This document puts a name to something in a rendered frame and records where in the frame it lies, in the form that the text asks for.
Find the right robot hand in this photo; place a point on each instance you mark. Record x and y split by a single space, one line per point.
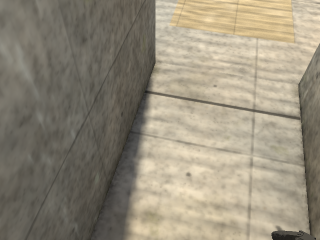
291 235

